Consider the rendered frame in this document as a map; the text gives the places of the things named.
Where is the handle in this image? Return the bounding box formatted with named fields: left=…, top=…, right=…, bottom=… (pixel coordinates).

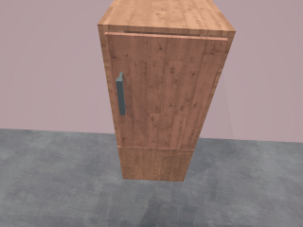
left=116, top=72, right=126, bottom=115

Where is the cupboard door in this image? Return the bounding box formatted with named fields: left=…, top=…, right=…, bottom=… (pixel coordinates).
left=104, top=32, right=228, bottom=150

